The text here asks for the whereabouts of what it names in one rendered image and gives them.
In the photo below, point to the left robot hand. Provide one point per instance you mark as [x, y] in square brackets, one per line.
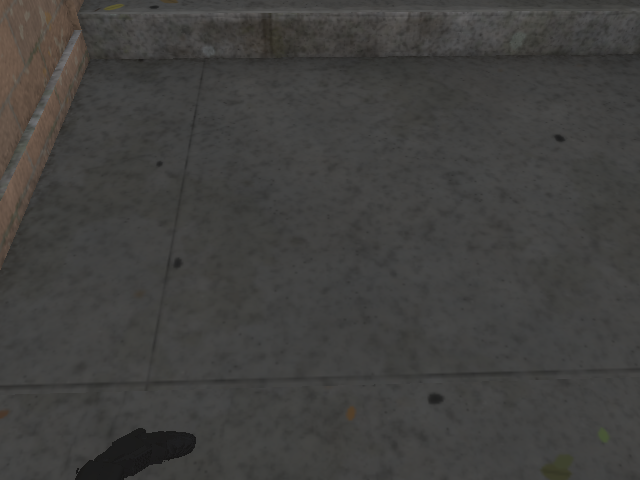
[134, 452]

